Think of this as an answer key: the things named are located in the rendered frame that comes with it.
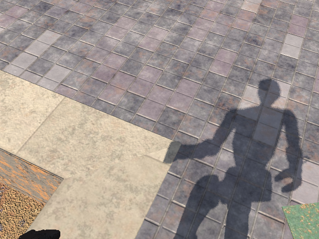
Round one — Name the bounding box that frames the robot left hand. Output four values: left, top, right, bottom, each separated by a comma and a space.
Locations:
18, 229, 61, 239

